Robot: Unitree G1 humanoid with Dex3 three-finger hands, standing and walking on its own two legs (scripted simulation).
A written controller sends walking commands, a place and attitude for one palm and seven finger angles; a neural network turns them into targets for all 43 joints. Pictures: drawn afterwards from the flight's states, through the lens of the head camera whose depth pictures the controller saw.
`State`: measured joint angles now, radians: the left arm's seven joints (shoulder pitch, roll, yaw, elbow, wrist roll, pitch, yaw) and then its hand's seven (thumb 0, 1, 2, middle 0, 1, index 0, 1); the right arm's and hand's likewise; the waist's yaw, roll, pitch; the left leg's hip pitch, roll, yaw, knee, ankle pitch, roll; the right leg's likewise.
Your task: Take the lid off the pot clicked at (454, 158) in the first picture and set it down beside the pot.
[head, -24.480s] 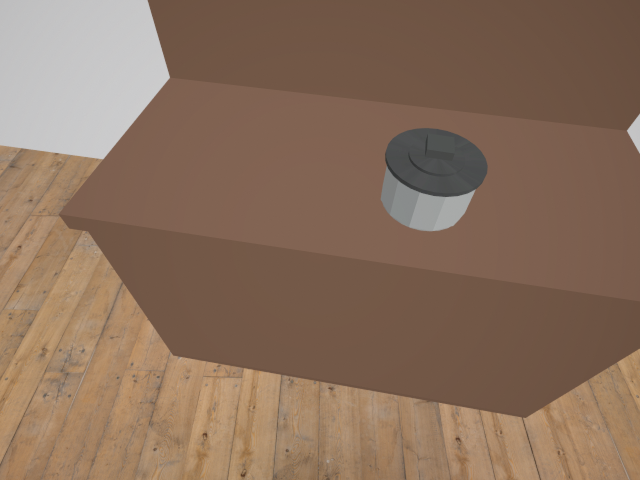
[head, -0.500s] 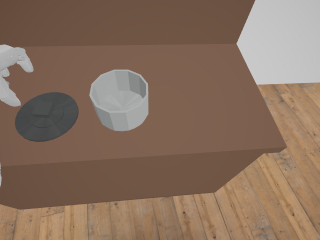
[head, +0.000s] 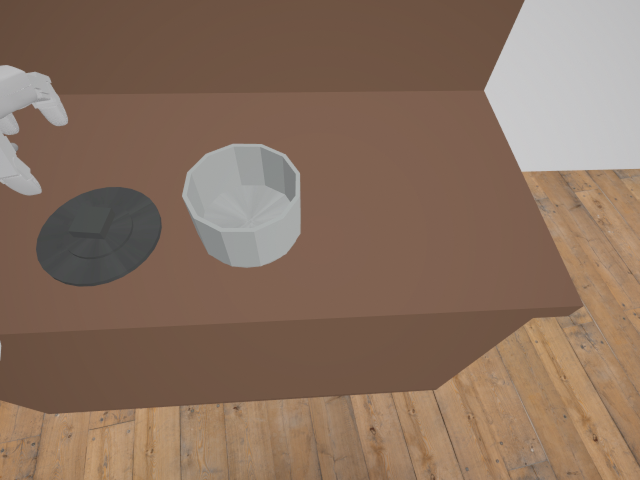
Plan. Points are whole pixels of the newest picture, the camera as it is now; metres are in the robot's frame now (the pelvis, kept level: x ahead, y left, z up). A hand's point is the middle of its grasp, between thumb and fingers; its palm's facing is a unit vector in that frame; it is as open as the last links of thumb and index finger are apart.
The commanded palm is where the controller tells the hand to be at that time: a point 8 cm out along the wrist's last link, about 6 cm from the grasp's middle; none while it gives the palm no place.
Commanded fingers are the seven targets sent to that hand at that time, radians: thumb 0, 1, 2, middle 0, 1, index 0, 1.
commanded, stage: draw the hand back to the body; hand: left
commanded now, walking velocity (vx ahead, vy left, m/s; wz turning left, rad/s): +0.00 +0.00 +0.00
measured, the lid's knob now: (92, 222) +0.47 +0.31 +0.00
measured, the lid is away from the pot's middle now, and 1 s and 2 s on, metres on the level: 0.22 0.22 0.22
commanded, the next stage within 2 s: none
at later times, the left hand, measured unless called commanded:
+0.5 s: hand (30, 182) +0.41 +0.28 +0.15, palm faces -0.07 -0.52 -0.85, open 11.0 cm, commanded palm +0.37 +0.31 +0.20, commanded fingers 0.00 0.05 0.51 -0.30 -0.94 -0.30 -0.94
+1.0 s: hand (22, 195) +0.36 +0.26 +0.18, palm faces +0.50 -0.82 -0.28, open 9.6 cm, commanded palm +0.30 +0.29 +0.20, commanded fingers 0.00 0.56 0.74 -0.24 -0.56 -0.24 -0.56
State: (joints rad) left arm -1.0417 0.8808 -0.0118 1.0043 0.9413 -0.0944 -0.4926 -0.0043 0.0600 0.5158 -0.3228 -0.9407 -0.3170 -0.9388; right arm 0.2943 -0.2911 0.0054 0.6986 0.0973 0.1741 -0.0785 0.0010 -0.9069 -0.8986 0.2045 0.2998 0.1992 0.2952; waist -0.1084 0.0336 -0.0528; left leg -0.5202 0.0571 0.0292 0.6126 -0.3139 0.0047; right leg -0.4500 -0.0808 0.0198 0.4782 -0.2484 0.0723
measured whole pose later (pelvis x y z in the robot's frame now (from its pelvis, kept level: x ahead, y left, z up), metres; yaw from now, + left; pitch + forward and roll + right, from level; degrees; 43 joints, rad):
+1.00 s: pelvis +0.01 -0.04 +0.01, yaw +0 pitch +0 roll -1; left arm -0.27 0.44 0.38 0.25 -0.04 -0.05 0.11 0.00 0.36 0.66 -0.28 -0.71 -0.27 -0.71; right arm 0.23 -0.27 0.01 0.69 0.04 -0.06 -0.08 0.01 -0.91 -0.90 0.20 0.30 0.20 0.30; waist 0.00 0.05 0.03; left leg -0.17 0.09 0.03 0.46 -0.29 -0.05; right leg -0.14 -0.05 0.00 0.42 -0.28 0.05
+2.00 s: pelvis +0.00 -0.03 +0.01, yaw +0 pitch -4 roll -1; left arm 0.45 0.32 0.30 -0.43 -0.06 -0.08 0.10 0.01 0.89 0.90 -0.21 -0.30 -0.21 -0.30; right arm 0.16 -0.22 0.02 0.64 0.00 -0.15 -0.08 0.01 -0.91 -0.90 0.20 0.30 0.20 0.30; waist 0.05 0.06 0.03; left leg -0.11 0.08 0.03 0.45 -0.28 -0.05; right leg -0.08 -0.06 0.00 0.40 -0.26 0.06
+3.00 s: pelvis -0.09 +0.00 -0.01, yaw -1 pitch -1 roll -2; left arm 0.60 0.37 0.39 -0.62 -0.05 -0.23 0.14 0.01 0.89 0.90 -0.22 -0.30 -0.21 -0.30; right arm 0.21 -0.19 0.01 0.56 0.02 -0.11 -0.07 0.01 -0.91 -0.90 0.20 0.30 0.20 0.30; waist 0.00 0.01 0.07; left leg -0.41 0.07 0.05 0.68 -0.27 0.00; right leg -0.37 -0.08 0.01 0.58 -0.20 0.08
